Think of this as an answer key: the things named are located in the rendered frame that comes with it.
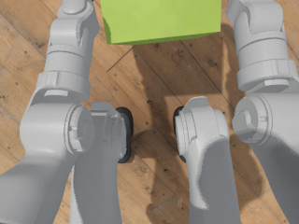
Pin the carton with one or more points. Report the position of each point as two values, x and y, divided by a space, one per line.
139 22

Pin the right robot upper arm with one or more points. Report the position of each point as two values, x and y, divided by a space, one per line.
269 123

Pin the right robot shin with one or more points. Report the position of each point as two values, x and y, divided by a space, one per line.
220 118

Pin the robot left thigh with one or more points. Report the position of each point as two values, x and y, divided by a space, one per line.
94 197

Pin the left robot upper arm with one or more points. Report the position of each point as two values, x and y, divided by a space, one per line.
53 135

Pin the left robot forearm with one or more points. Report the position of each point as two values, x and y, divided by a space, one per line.
65 79

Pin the right robot forearm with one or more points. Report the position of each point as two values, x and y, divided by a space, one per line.
261 47

